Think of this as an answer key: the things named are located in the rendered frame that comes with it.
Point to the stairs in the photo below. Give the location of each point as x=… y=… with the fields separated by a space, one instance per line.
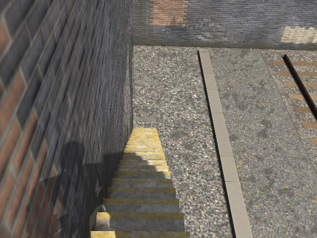
x=141 y=201

